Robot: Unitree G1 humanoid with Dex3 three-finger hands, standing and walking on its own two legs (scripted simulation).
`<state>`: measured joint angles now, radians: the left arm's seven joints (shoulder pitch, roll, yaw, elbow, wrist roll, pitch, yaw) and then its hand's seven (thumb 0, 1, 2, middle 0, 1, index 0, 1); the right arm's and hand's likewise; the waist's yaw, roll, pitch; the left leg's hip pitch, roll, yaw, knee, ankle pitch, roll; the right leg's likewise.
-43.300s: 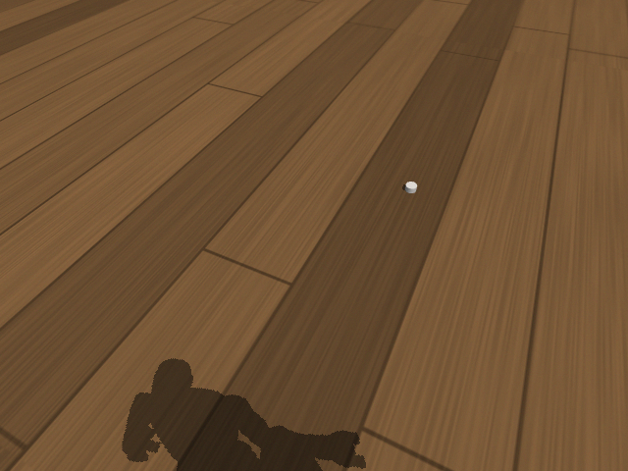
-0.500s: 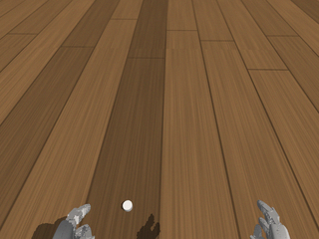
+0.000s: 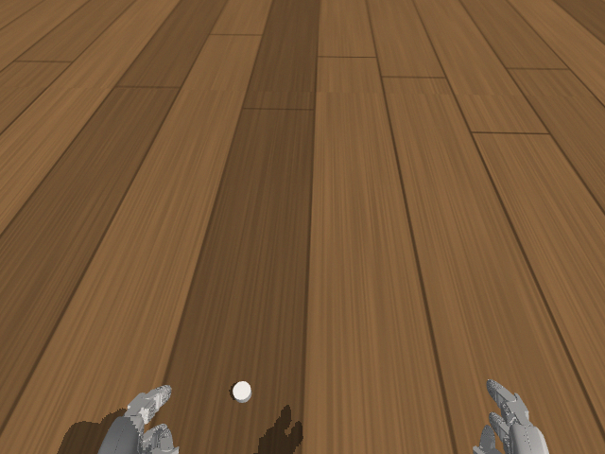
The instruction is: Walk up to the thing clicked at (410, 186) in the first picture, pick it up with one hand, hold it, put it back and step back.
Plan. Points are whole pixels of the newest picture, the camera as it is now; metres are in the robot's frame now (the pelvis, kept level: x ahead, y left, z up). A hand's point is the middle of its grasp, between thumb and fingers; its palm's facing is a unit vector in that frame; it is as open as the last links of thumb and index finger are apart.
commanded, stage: home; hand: left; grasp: from above
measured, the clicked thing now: (242, 392) +0.46 +0.21 -0.70
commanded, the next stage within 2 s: stand in 0.58 s
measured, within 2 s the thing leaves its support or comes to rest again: neither
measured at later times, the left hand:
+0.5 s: hand out of the picture +0.17 +0.18 -0.04, palm faces +0.04 -0.98 -0.20, open 7.4 cm
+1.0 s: hand out of the picture +0.09 +0.24 -0.11, palm faces +0.03 -0.94 -0.34, open 7.4 cm
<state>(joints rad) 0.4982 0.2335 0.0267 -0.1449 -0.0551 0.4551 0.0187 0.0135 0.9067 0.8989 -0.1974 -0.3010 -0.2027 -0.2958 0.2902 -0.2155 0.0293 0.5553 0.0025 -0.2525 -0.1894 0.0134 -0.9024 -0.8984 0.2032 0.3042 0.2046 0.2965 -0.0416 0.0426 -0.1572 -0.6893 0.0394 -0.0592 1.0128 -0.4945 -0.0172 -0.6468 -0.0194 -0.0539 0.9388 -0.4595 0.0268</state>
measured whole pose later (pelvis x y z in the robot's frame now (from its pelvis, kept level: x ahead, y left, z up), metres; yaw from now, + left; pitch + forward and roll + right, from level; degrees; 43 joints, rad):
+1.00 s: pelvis -0.01 +0.00 +0.03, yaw +0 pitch -1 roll +0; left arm 0.23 0.30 0.05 0.79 0.05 0.05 0.03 0.01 0.91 0.90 -0.20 -0.30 -0.20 -0.30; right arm 0.19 -0.30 -0.05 0.90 -0.06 -0.02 -0.01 0.01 -0.90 -0.90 0.20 0.30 0.20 0.30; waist 0.02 -0.01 0.04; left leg -0.36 0.00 -0.03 0.74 -0.37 -0.01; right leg -0.35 -0.05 -0.03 0.73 -0.36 0.03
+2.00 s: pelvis +0.00 -0.01 +0.07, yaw +1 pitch -3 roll +0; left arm 0.13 0.31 0.03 1.16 0.02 0.00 0.01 0.01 0.91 0.90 -0.20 -0.30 -0.20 -0.30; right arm 0.13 -0.32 -0.02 1.14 -0.02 0.01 -0.01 0.01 -0.91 -0.90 0.20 0.30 0.20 0.30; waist 0.00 0.01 0.08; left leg -0.12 0.01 -0.04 0.37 -0.19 -0.02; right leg -0.10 -0.04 -0.05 0.34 -0.18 0.03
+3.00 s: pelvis +0.01 -0.01 +0.07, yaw +1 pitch -3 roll +0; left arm 0.11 0.33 0.02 1.14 0.01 -0.01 0.00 0.01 0.91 0.90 -0.20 -0.30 -0.20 -0.30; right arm 0.11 -0.34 -0.01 1.14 -0.02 0.00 0.00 0.00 -0.91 -0.90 0.20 0.30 0.20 0.30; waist 0.00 0.01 0.06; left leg -0.10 0.03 -0.03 0.33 -0.18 -0.03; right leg -0.09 -0.03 -0.05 0.33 -0.19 0.01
